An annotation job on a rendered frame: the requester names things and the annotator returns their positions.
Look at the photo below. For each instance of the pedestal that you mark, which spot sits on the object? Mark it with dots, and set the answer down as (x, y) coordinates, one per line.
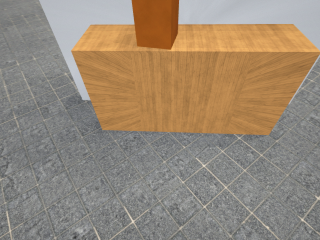
(216, 78)

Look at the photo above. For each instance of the carton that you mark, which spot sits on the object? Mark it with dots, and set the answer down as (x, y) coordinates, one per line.
(156, 23)

